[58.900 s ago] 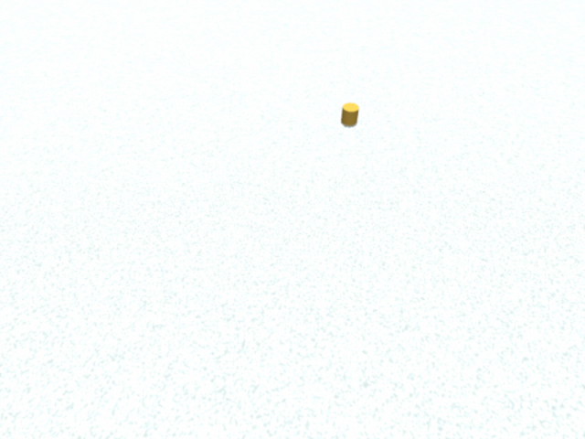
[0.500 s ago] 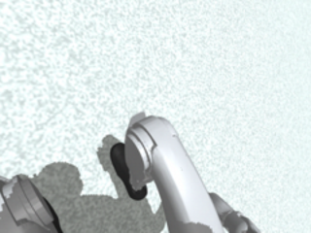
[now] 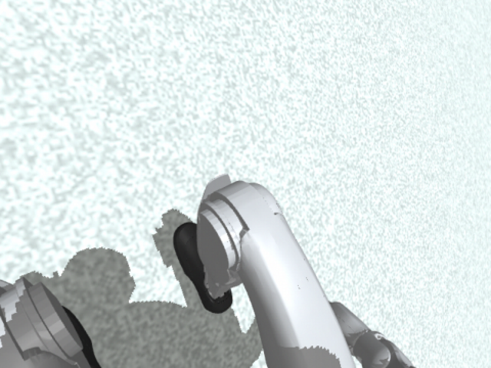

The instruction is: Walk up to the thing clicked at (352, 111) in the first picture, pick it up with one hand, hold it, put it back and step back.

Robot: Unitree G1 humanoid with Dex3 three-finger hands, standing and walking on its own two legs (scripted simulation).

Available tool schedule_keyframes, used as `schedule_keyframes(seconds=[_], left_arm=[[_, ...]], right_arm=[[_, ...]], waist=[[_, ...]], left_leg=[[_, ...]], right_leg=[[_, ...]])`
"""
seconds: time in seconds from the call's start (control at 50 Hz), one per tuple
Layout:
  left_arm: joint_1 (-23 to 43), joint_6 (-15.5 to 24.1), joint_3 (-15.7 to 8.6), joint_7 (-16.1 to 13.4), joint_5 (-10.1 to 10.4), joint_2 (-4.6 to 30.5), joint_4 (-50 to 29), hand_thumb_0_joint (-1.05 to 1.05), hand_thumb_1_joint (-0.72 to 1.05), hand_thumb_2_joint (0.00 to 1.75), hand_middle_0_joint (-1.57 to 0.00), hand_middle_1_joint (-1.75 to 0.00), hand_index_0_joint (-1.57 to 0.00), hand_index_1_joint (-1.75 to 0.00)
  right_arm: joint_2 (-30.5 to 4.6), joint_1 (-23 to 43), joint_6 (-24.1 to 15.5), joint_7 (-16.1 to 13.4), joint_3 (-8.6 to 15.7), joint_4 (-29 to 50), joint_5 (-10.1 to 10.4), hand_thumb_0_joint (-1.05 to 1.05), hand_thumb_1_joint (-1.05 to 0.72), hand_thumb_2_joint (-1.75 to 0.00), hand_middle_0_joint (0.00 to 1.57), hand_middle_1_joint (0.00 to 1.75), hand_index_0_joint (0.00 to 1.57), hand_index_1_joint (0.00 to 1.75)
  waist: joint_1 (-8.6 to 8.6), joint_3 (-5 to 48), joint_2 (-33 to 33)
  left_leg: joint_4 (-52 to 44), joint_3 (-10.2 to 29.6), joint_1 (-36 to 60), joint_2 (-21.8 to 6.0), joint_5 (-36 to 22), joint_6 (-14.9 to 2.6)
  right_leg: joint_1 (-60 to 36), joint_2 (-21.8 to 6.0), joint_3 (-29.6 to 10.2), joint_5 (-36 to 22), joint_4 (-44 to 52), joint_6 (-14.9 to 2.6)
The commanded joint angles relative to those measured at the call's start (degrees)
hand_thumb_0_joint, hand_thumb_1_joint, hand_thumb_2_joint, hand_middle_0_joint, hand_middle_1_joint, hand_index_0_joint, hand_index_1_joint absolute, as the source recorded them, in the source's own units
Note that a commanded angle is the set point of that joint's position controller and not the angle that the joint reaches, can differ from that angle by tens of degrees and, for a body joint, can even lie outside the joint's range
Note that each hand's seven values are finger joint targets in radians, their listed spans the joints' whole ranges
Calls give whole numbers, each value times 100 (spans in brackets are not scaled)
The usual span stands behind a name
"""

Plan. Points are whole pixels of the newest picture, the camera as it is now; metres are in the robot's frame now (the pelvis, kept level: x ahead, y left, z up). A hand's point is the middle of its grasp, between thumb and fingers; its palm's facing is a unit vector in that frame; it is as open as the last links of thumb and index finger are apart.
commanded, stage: rest palm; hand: left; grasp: from above
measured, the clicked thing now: out of the picture +0.53 +0.40 -0.27
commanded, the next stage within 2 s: approach in 0.32 s
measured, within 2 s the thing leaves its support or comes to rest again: neither
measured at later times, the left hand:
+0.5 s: hand out of the picture +0.49 +0.38 -0.23, palm faces -0.43 -0.16 -0.89, open 13.2 cm
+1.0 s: hand out of the picture +0.50 +0.42 -0.09, palm faces -0.40 -0.14 -0.90, open 14.1 cm
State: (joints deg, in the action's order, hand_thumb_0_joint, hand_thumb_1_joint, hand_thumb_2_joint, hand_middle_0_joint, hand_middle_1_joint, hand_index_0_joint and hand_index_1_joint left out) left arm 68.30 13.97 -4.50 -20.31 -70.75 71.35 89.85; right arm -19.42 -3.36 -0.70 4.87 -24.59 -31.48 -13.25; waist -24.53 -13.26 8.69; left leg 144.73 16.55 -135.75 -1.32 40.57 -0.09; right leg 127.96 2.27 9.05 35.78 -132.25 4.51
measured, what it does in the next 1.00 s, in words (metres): stands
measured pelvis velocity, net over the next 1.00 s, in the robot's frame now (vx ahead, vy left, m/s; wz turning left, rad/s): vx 0.00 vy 0.00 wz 0.06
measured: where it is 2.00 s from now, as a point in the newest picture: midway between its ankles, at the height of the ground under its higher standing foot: (152, 324)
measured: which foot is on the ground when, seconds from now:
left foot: down 0.00-1.00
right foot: down 0.00-1.00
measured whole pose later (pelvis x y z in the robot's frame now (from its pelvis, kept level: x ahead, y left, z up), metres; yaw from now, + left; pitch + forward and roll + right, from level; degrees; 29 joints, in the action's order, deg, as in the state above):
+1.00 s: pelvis +0.00 +0.00 +0.03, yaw +3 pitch +34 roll -15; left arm 67.4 8.4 -4.2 1.8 -67.3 63.2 66.6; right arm -19.8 -9.5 5.8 5.2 -13.6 -28.9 -8.3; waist -18.7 -5.1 1.6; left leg 137.4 12.0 -134.2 -0.6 38.8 -1.2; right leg 126.4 -0.1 6.5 36.4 -127.6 2.6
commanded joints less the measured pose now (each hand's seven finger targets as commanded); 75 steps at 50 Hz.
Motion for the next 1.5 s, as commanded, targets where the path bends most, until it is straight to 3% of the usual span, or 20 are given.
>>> schedule_keyframes(seconds=[0.0,0.16,0.3,0.36,0.44,0.56,0.62,0.7,0.78,0.84,0.86,0.92,0.98,1.04,1.06,1.12,1.2,1.34,1.44,1.48], left_arm=[[1144,39,-63,-64,34,1278,-696,0,-45,102,-8,-115,-10,-113],[1127,55,13,-145,-11,1156,-554,0,-43,108,-10,-118,-11,-117],[1236,5,-59,-192,-19,1194,-715,0,-44,102,-9,-116,-10,-114],[1137,-31,26,-198,-19,1030,-447,0,-43,103,-9,-116,-10,-114],[1220,-43,-52,-165,-64,1256,-665,0,-51,94,-5,-112,-8,-109],[1670,-109,-534,-154,-199,1868,-1671,0,-51,93,-5,-113,-8,-110],[1693,-245,-678,-59,-164,1794,-1833,0,-53,94,-5,-111,-7,-109],[1599,-448,-759,419,-182,1729,-2177,0,-51,93,-5,-111,-7,-109],[1089,-622,-340,1107,38,792,-1976,0,-58,103,-6,-102,-5,-103],[1626,-616,-123,1609,272,507,-3015,0,-58,103,-6,-103,-6,-104],[1554,-635,-201,1766,310,682,-3073,0,-58,103,-6,-103,-6,-104],[1618,-550,-102,2142,454,427,-3501,0,-57,102,-7,-102,-6,-103],[1876,-465,-332,2347,430,775,-3808,0,-57,103,-7,-101,-6,-102],[1720,-442,-486,2394,347,953,-3657,0,-58,103,-7,-99,-6,-101],[1794,-408,-530,2409,334,992,-3704,0,-58,103,-7,-99,-6,-101],[1853,-341,-338,2443,391,674,-3523,0,-58,103,-7,-100,-6,-101],[1690,-232,96,2562,443,173,-2710,0,-56,102,-7,-100,-6,-101],[1946,185,286,2462,408,147,-2334,0,-55,101,-7,-102,-7,-102],[2397,552,-381,1824,100,1170,-2826,0,-49,93,-15,-94,-15,-94],[2608,522,-635,1459,-22,1445,-3077,0,-57,100,-5,-110,-6,-110]], right_arm=[[-1898,-1211,122,-60,541,-166,-18,0,-91,-90,20,30,20,30],[-1912,-1101,117,-75,571,-181,-11,0,-91,-90,20,30,20,30],[-1897,-1207,93,-48,600,-273,-1,0,-91,-90,20,30,20,30],[-1935,-1140,91,-41,634,-204,-4,0,-91,-90,20,30,20,30],[-1897,-1155,96,-38,612,-184,5,0,-91,-90,20,30,20,30],[-1958,-1355,119,-48,810,-127,42,0,-91,-90,20,30,20,30],[-1984,-1363,139,-32,988,-81,81,0,-91,-90,20,30,20,30],[-1827,-1526,252,31,1171,-49,209,0,-91,-90,20,30,20,30],[-1794,-1651,484,48,1350,31,277,0,-91,-90,20,30,20,30],[-1855,-1854,601,4,1605,142,373,0,-91,-90,20,30,20,30],[-1824,-1936,641,-7,1650,120,413,0,-91,-90,20,30,20,30],[-1897,-2015,741,-51,1772,193,495,0,-91,-90,20,30,20,30],[-1813,-2048,886,-133,1848,200,566,0,-91,-90,20,30,20,30],[-1656,-1979,1018,-167,1824,251,625,0,-92,-91,20,30,20,30],[-1661,-1971,1064,-191,1824,276,632,0,-91,-91,20,30,20,30],[-1508,-1874,1110,-268,1750,281,677,0,-92,-91,20,30,20,30],[-1433,-1813,1085,-386,1699,205,692,0,-91,-90,20,30,20,30],[-1361,-1806,992,-536,1549,53,607,0,-91,-90,20,30,20,30],[-1525,-1672,985,-574,1494,114,503,0,-89,-90,20,30,20,30],[-1519,-1692,1006,-518,1508,155,480,0,-91,-90,20,30,20,30]], waist=[[-320,3826,-3482],[-320,3657,-3414],[-332,3882,-3672],[-363,3683,-3420],[-291,3874,-3553],[-56,4564,-4289],[-35,4716,-4363],[137,4803,-4413],[20,4350,-3722],[56,4688,-3740],[162,4775,-3694],[187,4827,-3604],[394,5272,-3718],[567,5423,-3742],[498,5323,-3701],[458,5061,-3538],[188,4332,-2822],[128,4376,-2763],[444,5229,-3664],[568,5720,-4123]], left_leg=[[-1427,-492,3289,-337,-1828,11],[-1431,-550,2943,-302,-1498,17],[-1445,-428,3535,-360,-2064,75],[-1432,-461,3204,-323,-1847,39],[-1404,-559,3190,-299,-1843,16],[-1512,-592,3875,-294,-2134,96],[-1472,-699,3754,-269,-2150,93],[-1601,-814,3578,-212,-2036,61],[-1701,-831,3202,-163,-1990,-16],[-1986,-786,3624,-136,-2019,5],[-2054,-819,3656,-125,-2029,-12],[-2168,-760,3866,-56,-2045,41],[-2329,-782,4151,-20,-1984,28],[-2491,-873,4214,16,-1891,-4],[-2510,-904,4108,36,-1868,-25],[-2645,-956,3940,68,-1662,-78],[-2711,-1004,3239,49,-896,-172],[-2619,-963,3274,10,-954,-144],[-2443,-927,4099,52,-1687,-4],[-2358,-1037,4395,68,-1979,1]], right_leg=[[-2009,149,649,-1338,1040,-550],[-1988,169,681,-1172,1061,-586],[-1768,133,676,-1434,987,-575],[-1803,150,694,-1350,1021,-592],[-1989,153,629,-1382,1022,-589],[-1925,112,574,-1468,978,-645],[-1954,105,525,-1533,1043,-681],[-1929,86,414,-1417,1141,-708],[-1789,77,438,-1361,1293,-707],[-1834,31,395,-1301,1433,-718],[-1933,34,367,-1313,1482,-704],[-1771,-13,325,-1275,1560,-782],[-1800,-22,205,-1181,1687,-800],[-1919,-31,88,-1093,1772,-807],[-1976,-33,87,-1106,1821,-806],[-1912,-40,58,-1054,1919,-779],[-1821,-40,96,-626,2112,-726],[-1935,-49,99,-755,1963,-652],[-1776,-78,128,-1139,1613,-724],[-1847,-83,93,-1349,1502,-718]])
